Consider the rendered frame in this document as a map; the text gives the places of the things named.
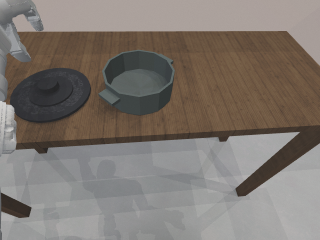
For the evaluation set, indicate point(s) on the robot left forearm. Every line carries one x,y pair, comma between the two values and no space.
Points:
6,18

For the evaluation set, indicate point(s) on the robot left upper arm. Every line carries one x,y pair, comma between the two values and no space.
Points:
8,141

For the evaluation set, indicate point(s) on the knob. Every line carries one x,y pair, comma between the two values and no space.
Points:
48,85

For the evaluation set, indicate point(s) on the table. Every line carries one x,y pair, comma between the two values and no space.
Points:
226,83

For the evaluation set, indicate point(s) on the lid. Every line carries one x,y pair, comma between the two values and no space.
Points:
32,105

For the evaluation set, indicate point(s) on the pot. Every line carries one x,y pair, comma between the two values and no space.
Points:
138,82

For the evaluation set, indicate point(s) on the robot left hand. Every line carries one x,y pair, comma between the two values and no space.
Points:
28,8

